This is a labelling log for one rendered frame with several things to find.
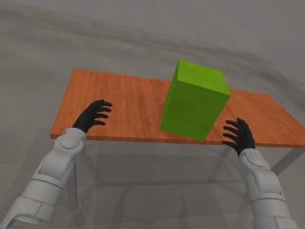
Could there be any robot left hand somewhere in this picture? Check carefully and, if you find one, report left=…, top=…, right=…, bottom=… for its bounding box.
left=72, top=99, right=112, bottom=134

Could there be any carton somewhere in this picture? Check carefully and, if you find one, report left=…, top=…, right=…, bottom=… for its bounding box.
left=159, top=59, right=231, bottom=142

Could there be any table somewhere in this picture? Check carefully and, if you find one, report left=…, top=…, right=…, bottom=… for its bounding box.
left=50, top=69, right=305, bottom=210

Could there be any robot right hand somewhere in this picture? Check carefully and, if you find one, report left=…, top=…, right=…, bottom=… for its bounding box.
left=222, top=117, right=255, bottom=157

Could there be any left robot forearm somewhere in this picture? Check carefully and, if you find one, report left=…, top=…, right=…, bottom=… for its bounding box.
left=0, top=127, right=87, bottom=229

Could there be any right robot forearm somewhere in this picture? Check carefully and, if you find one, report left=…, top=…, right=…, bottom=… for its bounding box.
left=237, top=148, right=299, bottom=229

